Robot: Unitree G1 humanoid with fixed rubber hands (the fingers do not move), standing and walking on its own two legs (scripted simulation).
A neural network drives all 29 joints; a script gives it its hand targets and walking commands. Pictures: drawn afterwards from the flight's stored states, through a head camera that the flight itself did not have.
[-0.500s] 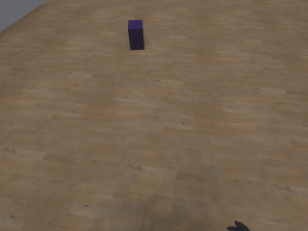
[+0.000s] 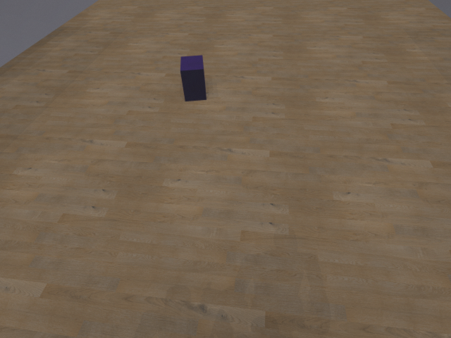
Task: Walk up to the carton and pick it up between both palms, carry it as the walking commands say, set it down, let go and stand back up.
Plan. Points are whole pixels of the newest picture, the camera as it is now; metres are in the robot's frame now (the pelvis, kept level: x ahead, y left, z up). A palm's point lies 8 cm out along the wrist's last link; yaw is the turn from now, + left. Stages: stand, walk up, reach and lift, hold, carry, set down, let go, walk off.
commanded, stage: walk up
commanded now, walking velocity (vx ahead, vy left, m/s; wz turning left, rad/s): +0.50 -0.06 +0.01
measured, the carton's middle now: (193, 78) +2.16 +0.16 -0.63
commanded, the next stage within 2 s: none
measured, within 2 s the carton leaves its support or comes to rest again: neither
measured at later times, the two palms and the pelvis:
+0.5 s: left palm (96, 291) +0.28 +0.28 -0.12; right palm (330, 300) +0.23 -0.21 -0.13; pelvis +0.22 +0.03 +0.00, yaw +0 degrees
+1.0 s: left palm (110, 223) +0.45 +0.29 -0.12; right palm (288, 185) +0.53 -0.19 -0.12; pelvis +0.42 +0.04 +0.00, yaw -1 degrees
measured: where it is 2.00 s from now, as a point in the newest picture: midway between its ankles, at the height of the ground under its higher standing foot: (209, 229)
